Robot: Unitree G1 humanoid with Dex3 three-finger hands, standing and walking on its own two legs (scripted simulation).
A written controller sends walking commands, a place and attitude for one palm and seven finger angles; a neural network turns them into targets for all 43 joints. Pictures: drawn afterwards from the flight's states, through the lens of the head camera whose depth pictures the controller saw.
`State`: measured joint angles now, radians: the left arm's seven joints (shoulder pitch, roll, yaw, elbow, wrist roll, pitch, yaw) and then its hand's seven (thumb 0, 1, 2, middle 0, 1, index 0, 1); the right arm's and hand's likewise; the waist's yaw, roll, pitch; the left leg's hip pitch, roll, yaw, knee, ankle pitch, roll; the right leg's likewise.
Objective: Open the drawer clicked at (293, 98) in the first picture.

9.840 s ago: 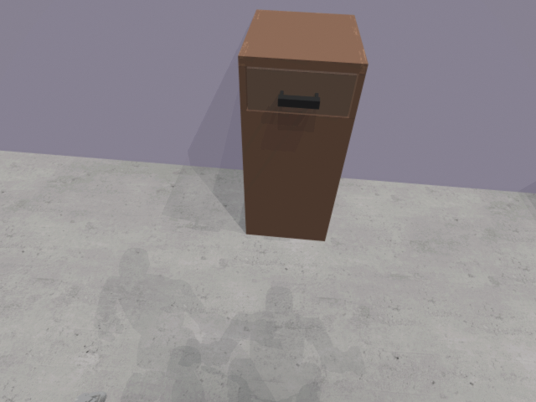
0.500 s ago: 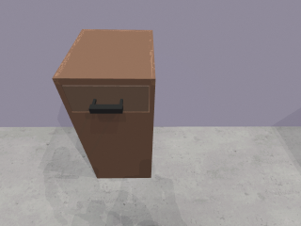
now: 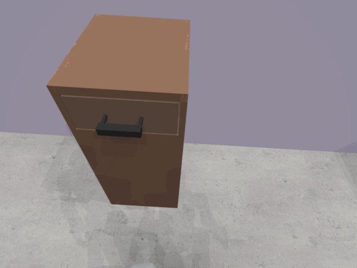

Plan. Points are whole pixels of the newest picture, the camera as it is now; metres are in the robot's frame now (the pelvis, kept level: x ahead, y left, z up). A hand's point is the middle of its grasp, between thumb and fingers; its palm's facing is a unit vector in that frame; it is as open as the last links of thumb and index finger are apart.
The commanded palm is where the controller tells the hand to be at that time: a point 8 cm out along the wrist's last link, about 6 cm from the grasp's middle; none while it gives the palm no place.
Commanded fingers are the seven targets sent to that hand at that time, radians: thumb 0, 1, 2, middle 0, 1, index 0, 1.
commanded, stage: come to a stop and stand still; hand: left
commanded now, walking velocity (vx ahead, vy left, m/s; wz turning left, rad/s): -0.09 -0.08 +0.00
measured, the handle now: (121, 124) +0.48 +0.22 -0.02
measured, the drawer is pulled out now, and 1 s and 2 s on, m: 0.00 0.00 0.00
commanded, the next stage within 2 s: look again from close up in 1.08 s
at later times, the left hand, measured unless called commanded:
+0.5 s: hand out of the picture -0.06 +0.19 -0.16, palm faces +0.02 -0.97 -0.22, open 7.4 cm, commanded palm none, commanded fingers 0.00 0.90 0.90 -0.20 -0.30 -0.20 -0.30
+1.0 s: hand out of the picture -0.06 +0.19 -0.17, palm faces +0.02 -0.99 -0.15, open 7.4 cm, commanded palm none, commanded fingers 0.00 0.90 0.90 -0.20 -0.30 -0.20 -0.30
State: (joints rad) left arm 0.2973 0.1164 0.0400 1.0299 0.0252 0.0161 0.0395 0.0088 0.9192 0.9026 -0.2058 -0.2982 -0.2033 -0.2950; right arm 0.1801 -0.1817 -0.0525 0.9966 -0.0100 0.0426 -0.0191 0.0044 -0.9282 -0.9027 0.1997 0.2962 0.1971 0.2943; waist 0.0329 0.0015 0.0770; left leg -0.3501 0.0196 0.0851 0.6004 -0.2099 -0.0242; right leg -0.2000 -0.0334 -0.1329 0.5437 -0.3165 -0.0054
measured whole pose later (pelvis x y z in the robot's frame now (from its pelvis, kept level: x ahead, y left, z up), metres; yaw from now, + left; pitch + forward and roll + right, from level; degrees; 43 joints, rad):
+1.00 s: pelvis -0.03 +0.04 +0.01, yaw -3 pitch +0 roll +1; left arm 0.36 0.11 0.01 1.14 0.02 0.00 0.03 0.00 0.91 0.90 -0.20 -0.30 -0.20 -0.29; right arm 0.31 -0.13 0.00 1.14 -0.01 0.00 -0.04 0.03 -0.96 -0.90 0.20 0.30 0.20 0.30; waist 0.02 -0.01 -0.02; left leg -0.20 0.01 0.13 0.47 -0.28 0.02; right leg -0.12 -0.08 -0.05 0.47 -0.35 0.04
